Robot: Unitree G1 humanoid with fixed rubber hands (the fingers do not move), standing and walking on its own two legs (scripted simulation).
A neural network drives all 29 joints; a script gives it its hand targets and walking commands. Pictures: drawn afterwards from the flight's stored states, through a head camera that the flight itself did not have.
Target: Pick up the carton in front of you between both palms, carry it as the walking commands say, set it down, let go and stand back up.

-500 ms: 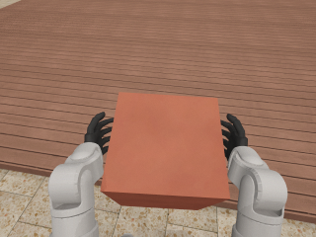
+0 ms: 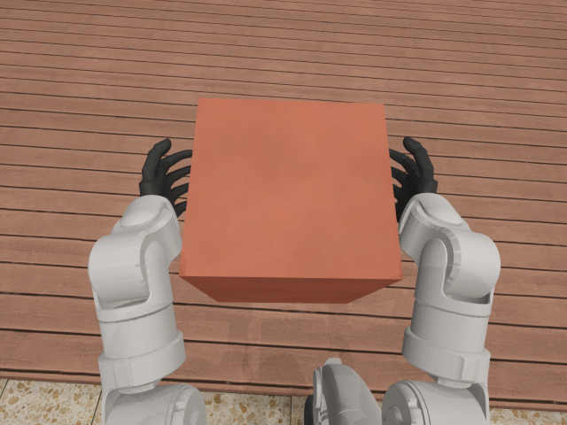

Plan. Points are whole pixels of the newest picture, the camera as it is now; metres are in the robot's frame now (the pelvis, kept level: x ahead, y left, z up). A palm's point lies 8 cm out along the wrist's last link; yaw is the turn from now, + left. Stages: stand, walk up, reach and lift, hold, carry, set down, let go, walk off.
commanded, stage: carry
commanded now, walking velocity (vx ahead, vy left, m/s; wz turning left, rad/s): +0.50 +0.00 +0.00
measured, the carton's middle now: (286, 219) +0.38 -0.02 +0.06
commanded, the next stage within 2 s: none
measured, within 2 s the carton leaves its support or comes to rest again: neither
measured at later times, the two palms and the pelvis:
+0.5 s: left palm (210, 11) +0.81 +0.10 +0.12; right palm (368, 27) +0.77 -0.19 +0.12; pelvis +0.43 -0.01 +0.00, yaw -2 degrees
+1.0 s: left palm out of the picture +1.11 +0.13 +0.24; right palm out of the picture +1.13 -0.17 +0.26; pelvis +0.78 -0.03 +0.09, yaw -2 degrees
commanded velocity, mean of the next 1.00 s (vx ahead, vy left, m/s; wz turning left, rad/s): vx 0.50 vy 0.00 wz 0.00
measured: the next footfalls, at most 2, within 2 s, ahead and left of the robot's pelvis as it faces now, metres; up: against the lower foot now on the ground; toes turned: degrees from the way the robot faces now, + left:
left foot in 0.42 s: +0.60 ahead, +0.02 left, +0.08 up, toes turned -3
right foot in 0.88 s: +0.84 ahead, -0.11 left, +0.08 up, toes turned -7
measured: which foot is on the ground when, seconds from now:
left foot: down 0.00-0.14, up 0.16-0.40, down 0.42-0.90, up 0.92-1.00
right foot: down 0.00-0.46, up 0.48-0.86, down 0.88-1.00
